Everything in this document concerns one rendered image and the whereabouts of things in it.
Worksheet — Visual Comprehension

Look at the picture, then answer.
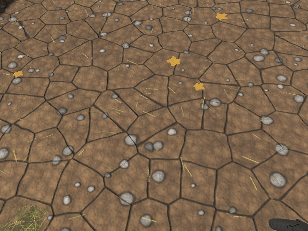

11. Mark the robot right hand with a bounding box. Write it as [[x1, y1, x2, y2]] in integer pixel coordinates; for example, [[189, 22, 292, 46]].
[[269, 218, 308, 231]]

